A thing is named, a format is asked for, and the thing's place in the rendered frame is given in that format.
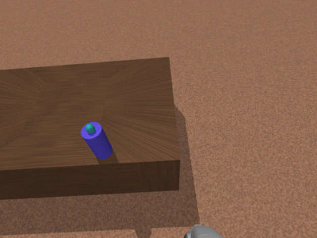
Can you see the bottle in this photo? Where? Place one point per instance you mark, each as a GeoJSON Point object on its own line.
{"type": "Point", "coordinates": [97, 140]}

